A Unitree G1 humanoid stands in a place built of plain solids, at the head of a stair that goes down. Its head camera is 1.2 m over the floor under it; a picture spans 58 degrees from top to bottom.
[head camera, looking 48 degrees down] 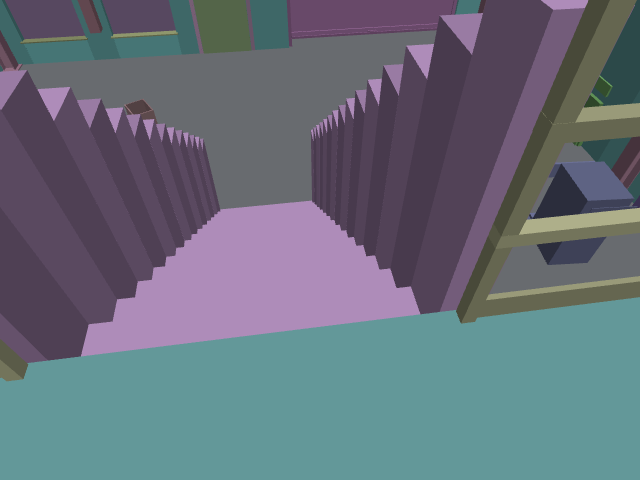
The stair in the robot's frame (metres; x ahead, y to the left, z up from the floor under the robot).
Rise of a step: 0.18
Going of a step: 0.24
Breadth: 1.25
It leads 8 degrees to the left of straight ahead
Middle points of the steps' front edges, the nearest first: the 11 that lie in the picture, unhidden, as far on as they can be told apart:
0.68 0.21 0.00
0.92 0.25 -0.18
1.15 0.28 -0.37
1.38 0.31 -0.55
1.62 0.34 -0.73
1.85 0.38 -0.92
2.09 0.41 -1.10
2.32 0.44 -1.28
2.55 0.48 -1.47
2.79 0.51 -1.65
3.02 0.54 -1.84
